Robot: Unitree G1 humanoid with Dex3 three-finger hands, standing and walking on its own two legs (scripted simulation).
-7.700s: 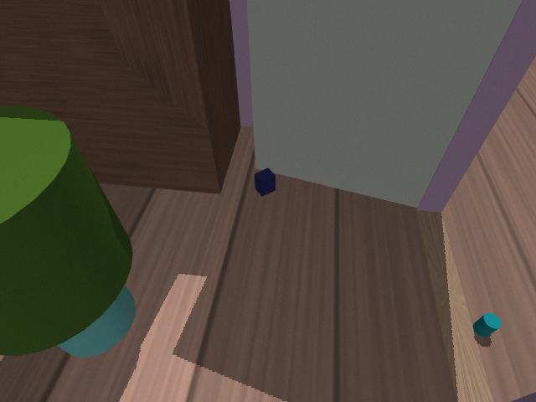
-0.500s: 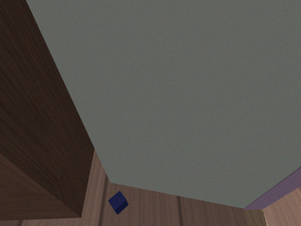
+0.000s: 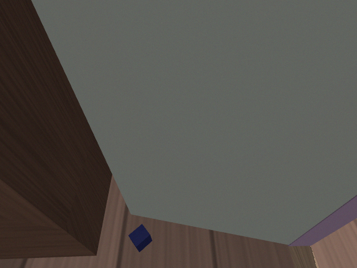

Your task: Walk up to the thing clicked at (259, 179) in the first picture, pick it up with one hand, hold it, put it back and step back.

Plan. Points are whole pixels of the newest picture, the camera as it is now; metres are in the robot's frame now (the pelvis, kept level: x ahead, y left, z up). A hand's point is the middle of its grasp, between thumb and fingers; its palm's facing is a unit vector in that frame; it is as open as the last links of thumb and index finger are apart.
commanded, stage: walk up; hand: left
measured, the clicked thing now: (140, 238) +0.39 +0.22 -0.73
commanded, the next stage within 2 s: stand in 1.32 s
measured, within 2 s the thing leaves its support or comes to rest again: neither
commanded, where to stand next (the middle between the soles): +0.00 -0.02 m, yaw +0 degrees
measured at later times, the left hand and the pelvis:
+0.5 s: hand out of the picture +0.04 +0.24 -0.16, palm faces +0.01 -0.95 -0.32, open 7.3 cm; pelvis -0.03 -0.01 +0.00, yaw +1 degrees
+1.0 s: hand out of the picture +0.06 +0.25 -0.16, palm faces +0.01 -0.95 -0.32, open 7.3 cm; pelvis -0.02 -0.01 +0.00, yaw +1 degrees
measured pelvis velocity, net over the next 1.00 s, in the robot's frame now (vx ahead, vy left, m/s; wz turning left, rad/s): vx -0.02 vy -0.01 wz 0.01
